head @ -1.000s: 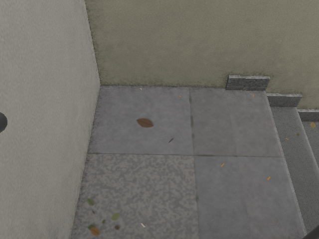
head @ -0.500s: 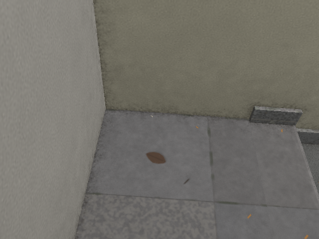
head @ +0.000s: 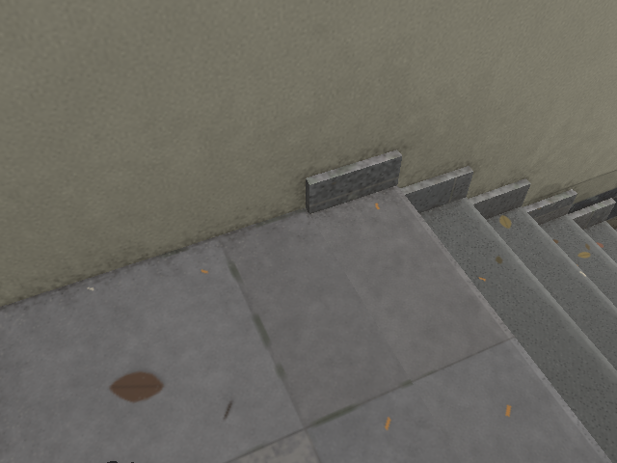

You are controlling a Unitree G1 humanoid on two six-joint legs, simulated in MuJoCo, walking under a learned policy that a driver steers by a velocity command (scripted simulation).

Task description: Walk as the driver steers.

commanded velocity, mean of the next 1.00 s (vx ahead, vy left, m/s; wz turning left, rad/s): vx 0.50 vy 0.00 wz -0.60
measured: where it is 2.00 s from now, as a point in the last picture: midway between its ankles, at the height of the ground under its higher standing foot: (488, 345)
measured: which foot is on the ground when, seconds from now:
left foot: up 0.00-0.34, down 0.36-0.86, up 0.88-1.00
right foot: down 0.00-0.36, up 0.38-0.84, down 0.86-1.00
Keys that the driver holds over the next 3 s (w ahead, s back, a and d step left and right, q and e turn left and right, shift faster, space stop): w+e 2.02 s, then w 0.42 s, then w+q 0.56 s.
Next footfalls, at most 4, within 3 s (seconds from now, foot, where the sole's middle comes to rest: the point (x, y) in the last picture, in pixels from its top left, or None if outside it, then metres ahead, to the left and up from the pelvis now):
0.36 left None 0.40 0.11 -0.79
0.86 right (404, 448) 0.52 -0.22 -0.79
1.36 left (416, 319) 0.84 -0.31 -0.79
1.82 right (509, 383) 0.65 -0.50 -0.79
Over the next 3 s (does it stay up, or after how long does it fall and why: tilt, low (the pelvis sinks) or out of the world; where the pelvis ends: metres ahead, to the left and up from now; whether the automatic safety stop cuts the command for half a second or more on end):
stays up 0.73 -1.01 -0.38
